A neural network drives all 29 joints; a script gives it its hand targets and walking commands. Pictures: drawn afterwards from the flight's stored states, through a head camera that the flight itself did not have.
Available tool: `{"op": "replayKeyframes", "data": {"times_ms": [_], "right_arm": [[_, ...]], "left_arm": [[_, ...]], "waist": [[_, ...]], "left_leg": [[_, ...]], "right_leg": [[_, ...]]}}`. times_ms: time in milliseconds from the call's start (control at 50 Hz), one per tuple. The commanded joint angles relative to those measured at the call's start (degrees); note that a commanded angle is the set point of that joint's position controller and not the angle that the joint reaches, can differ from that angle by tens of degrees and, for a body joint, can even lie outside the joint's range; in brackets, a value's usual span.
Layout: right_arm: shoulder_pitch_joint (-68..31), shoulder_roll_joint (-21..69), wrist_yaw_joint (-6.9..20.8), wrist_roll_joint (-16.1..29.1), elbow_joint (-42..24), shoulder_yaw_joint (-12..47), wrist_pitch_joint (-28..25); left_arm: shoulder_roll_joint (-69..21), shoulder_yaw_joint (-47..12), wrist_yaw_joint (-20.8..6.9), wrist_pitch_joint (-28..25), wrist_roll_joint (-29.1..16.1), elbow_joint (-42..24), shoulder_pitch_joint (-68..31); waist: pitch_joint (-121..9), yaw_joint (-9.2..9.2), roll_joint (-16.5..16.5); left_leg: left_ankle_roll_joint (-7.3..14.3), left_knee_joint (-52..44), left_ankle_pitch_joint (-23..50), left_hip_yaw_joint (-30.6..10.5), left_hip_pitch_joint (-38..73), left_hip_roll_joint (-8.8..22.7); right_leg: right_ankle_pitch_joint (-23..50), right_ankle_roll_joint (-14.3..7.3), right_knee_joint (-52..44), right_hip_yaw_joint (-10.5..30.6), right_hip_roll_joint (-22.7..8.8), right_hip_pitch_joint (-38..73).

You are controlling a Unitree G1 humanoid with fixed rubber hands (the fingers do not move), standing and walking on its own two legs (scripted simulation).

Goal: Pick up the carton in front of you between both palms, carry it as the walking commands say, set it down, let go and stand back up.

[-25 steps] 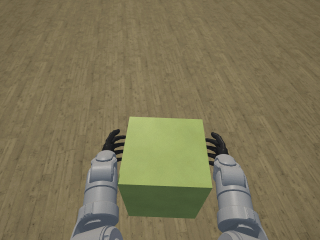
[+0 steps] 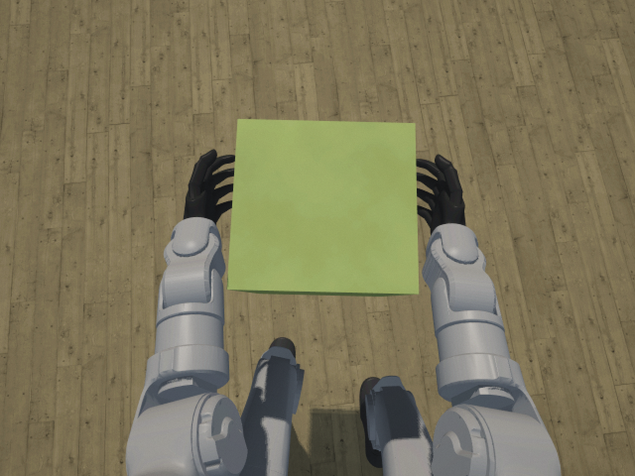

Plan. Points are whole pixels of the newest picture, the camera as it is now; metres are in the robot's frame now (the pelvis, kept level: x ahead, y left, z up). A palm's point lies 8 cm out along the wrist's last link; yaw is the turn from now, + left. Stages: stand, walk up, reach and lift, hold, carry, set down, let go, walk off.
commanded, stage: set down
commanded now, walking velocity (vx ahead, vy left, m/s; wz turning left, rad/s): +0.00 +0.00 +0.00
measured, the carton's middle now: (322, 224) +0.43 +0.07 -0.16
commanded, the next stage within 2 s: none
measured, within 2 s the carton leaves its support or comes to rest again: neither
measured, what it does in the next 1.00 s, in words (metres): lowers itself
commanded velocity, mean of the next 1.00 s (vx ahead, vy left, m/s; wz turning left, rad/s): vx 0.00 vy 0.00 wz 0.00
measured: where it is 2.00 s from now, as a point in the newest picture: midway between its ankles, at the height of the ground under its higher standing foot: (323, 415)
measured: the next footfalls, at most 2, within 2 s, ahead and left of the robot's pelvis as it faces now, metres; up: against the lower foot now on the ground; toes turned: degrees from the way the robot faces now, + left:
none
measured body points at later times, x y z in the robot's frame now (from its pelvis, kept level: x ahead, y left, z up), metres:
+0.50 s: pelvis -0.03 +0.00 -0.13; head +0.26 +0.06 +0.21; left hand +0.43 +0.25 -0.24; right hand +0.50 -0.05 -0.23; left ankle +0.10 +0.13 -0.63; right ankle +0.03 -0.14 -0.63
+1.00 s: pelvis -0.05 -0.01 -0.23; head +0.31 +0.04 +0.03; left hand +0.44 +0.28 -0.39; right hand +0.53 -0.01 -0.38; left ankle +0.09 +0.13 -0.63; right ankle +0.03 -0.14 -0.63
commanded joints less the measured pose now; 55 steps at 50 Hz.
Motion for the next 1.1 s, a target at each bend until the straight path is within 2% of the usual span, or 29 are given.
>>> {"op": "replayKeyframes", "data": {"times_ms": [0,120,220,300,540,760,900,1040,1080], "right_arm": [[-35.3,50.5,15.4,3.1,4.1,30.7,1.7],[-42.7,48.9,17.4,2.6,9.5,25.6,3.4],[-48.8,48.1,16.9,4.8,10.4,25.9,2.8],[-52.4,47.4,15.8,6.7,10.5,26.9,2.8],[-60.3,44.2,11.4,8.7,13.6,27.0,2.4],[-68.3,37.9,7.4,9.4,16.9,26.2,1.5],[-73.6,34.3,6.6,11.5,17.7,27.3,1.6],[-78.2,30.5,7.0,14.6,19.5,29.0,1.3],[-79.3,29.6,7.4,15.0,20.2,29.4,1.0]], "left_arm": [[-50.7,-31.6,-14.2,1.6,-4.4,4.4,-30.3],[-51.5,-30.6,-13.3,3.9,-5.1,6.2,-38.8],[-51.5,-32.5,-11.5,3.7,-7.6,4.9,-45.3],[-50.3,-33.2,-10.4,3.6,-9.2,3.9,-49.0],[-42.6,-27.7,-10.2,2.8,-9.8,5.9,-55.0],[-33.5,-21.9,-10.8,1.6,-10.8,7.3,-62.7],[-29.0,-20.7,-10.4,1.2,-12.6,7.5,-68.2],[-25.2,-20.6,-9.9,0.4,-14.4,8.0,-73.6],[-24.5,-19.7,-10.0,-0.1,-14.8,8.0,-75.6]], "waist": [[-48.6,3.34,2.2],[-52.0,2.96,4.2],[-59.4,3.46,6.1],[-64.4,4.37,6.3],[-64.7,8.26,1.3],[-62.5,11.68,-2.0],[-62.6,13.80,-2.9],[-60.6,15.67,-3.1],[-56.9,16.44,-4.9]], "left_leg": [[0.8,2.1,12.9,8.2,38.6,-5.4],[-0.3,7.8,8.3,7.9,35.0,-5.1],[-1.3,13.6,8.7,7.8,34.2,-5.4],[-1.8,17.8,10.2,8.9,31.9,-5.7],[-1.8,28.2,13.0,12.0,18.3,-5.9],[-2.3,36.6,12.9,14.0,7.0,-4.7],[-2.5,41.2,13.5,14.5,4.7,-3.8],[-2.4,45.2,14.3,14.7,4.0,-2.8],[-2.1,45.8,14.0,14.4,0.0,-2.7]], "right_leg": [[5.5,-0.2,-3.1,-8.6,5.4,3.1],[-0.4,-1.1,3.9,-10.4,6.1,-9.5],[-0.6,-1.1,10.4,-11.1,7.0,-16.3],[-0.2,-0.8,14.7,-11.4,7.7,-18.2],[1.4,0.4,24.2,-12.0,8.0,-21.1],[1.9,0.5,32.4,-12.1,8.4,-21.0],[1.7,0.3,37.8,-12.5,8.3,-22.1],[0.1,-0.1,42.6,-12.9,8.0,-25.7],[0.1,-0.2,44.0,-12.8,7.9,-26.6]]}}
